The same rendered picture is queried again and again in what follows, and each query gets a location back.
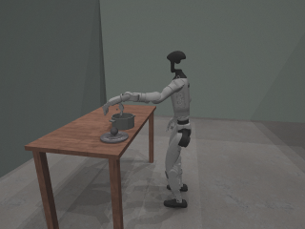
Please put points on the table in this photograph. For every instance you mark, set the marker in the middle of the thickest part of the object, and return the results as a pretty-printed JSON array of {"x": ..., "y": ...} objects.
[{"x": 81, "y": 137}]

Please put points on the robot left foot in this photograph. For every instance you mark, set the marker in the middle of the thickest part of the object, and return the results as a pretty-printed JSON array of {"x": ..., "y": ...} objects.
[{"x": 172, "y": 203}]

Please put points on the lid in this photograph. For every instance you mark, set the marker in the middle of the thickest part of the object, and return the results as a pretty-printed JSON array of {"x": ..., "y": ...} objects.
[{"x": 109, "y": 138}]

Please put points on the humanoid robot torso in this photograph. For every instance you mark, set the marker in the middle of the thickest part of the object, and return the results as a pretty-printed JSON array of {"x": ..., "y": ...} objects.
[{"x": 181, "y": 107}]

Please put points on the left robot hand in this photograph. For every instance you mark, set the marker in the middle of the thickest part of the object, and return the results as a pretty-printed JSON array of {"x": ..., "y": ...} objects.
[{"x": 111, "y": 102}]

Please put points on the knob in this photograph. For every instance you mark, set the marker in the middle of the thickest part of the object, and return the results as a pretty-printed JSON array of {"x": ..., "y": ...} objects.
[{"x": 114, "y": 131}]

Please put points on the robot left forearm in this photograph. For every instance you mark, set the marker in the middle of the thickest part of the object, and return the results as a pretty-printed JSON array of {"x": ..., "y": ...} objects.
[{"x": 140, "y": 97}]

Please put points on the right robot hand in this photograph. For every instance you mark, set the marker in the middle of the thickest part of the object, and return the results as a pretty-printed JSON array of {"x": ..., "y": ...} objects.
[{"x": 173, "y": 122}]

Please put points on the pot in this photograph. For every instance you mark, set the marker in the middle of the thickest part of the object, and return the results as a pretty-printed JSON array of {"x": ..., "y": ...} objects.
[{"x": 124, "y": 122}]

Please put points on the left robot upper arm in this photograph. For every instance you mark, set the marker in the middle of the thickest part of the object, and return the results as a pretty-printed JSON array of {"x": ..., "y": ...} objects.
[{"x": 175, "y": 86}]

